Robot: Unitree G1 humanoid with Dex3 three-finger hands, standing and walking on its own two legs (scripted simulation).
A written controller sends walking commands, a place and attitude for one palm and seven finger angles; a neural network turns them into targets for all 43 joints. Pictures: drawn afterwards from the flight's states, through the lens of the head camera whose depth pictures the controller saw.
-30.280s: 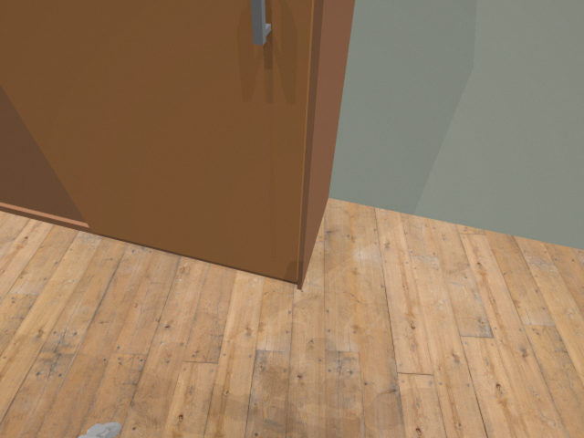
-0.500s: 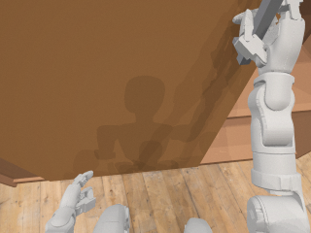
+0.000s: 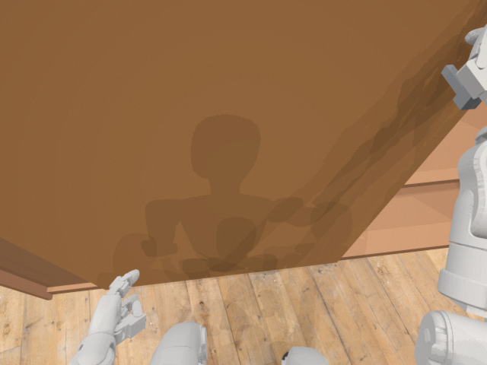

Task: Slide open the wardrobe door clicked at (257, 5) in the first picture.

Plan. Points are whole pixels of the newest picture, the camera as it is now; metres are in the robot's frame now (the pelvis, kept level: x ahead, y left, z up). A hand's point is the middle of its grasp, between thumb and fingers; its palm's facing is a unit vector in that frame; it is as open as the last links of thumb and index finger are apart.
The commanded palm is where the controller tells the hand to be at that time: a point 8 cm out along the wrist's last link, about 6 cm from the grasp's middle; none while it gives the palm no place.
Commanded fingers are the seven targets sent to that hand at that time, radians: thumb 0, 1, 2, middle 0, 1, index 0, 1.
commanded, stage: stop walking and hold the door there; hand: right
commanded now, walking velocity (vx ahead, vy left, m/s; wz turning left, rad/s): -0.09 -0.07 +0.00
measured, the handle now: out of the picture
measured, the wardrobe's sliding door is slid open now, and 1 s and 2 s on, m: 0.66 0.66 0.66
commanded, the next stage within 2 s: none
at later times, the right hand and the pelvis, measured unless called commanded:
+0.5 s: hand (476, 64) +0.38 -0.28 +0.25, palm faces +0.56 +0.82 -0.15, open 6.0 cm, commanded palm +0.34 -0.31 +0.22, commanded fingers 0.00 -0.90 -0.90 0.45 1.40 0.45 1.40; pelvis +0.00 +0.02 -0.01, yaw +8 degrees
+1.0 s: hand (479, 65) +0.38 -0.28 +0.25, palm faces +0.56 +0.81 -0.19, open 5.8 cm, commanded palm +0.34 -0.31 +0.22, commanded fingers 0.00 -0.90 -0.90 0.45 1.40 0.45 1.40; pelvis -0.02 +0.03 +0.00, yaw +10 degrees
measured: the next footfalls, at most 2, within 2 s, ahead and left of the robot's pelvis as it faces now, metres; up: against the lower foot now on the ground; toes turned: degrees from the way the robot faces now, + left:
left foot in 0.18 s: +0.12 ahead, +0.18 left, +0.00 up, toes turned +11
right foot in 0.42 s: +0.09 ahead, -0.08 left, +0.00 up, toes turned +4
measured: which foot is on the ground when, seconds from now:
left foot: up 0.00-0.16, down 0.18-0.46, up 0.48-0.62, down 0.64-1.00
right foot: down 0.00-0.18, up 0.20-0.40, down 0.42-1.00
